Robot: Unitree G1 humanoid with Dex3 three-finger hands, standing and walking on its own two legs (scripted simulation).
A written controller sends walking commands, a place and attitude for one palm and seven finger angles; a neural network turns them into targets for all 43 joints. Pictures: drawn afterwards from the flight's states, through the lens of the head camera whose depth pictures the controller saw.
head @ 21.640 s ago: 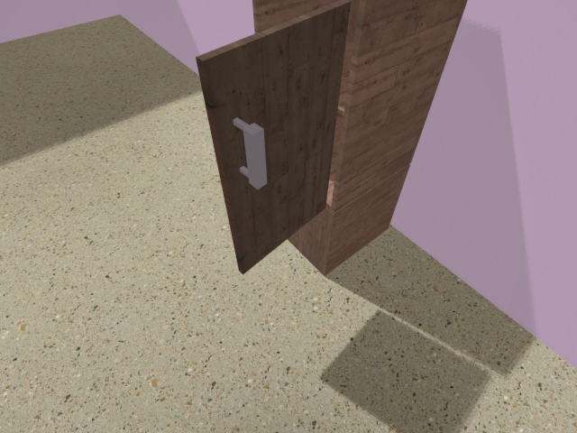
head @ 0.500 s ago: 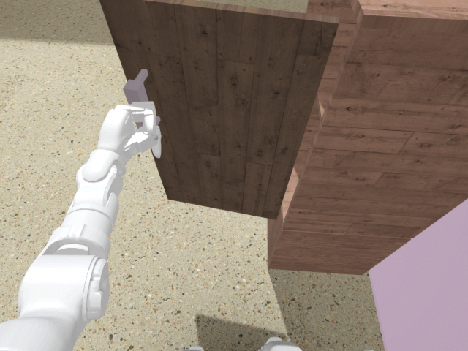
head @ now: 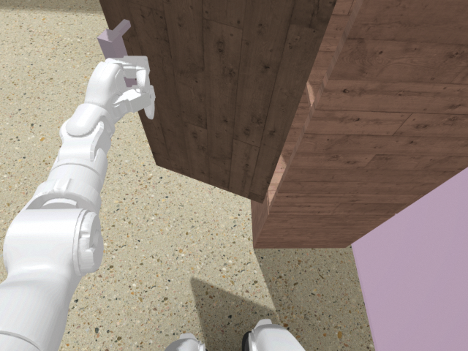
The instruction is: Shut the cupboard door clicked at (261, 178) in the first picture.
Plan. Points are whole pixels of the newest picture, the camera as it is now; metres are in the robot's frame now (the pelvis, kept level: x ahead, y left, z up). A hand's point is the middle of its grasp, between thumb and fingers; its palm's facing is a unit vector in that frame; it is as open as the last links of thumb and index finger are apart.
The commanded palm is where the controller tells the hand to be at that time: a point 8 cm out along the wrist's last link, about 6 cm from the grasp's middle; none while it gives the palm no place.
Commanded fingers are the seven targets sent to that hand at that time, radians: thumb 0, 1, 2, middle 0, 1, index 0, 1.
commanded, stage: push the door shut along its arc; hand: left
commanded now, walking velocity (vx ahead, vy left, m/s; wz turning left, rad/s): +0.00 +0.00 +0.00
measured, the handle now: (127, 62) +0.59 +0.14 +0.11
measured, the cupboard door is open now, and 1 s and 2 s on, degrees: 68 62 62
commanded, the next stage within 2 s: pull the fist back off the door in 0.50 s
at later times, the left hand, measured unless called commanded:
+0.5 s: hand (181, 79) +0.54 +0.04 +0.11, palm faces -0.41 -0.91 +0.00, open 3.1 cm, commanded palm +0.55 +0.08 +0.11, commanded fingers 0.00 0.90 0.90 -1.30 -1.50 -1.30 -1.50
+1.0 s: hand (198, 80) +0.54 +0.01 +0.11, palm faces +0.06 -1.00 -0.01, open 3.1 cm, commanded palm +0.50 +0.07 +0.11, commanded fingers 0.00 0.90 0.90 -1.30 -1.50 -1.30 -1.50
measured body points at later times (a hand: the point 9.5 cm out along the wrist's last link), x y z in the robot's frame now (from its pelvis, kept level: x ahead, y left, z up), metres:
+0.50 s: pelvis +0.01 -0.02 +0.00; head +0.14 -0.02 +0.43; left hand +0.56 +0.09 +0.12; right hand -0.02 -0.28 -0.12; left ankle -0.02 +0.07 -0.70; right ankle +0.02 -0.11 -0.70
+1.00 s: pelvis +0.00 -0.03 -0.01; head +0.11 -0.04 +0.43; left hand +0.54 +0.07 +0.11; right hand -0.04 -0.27 -0.13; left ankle -0.02 +0.07 -0.70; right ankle +0.02 -0.11 -0.70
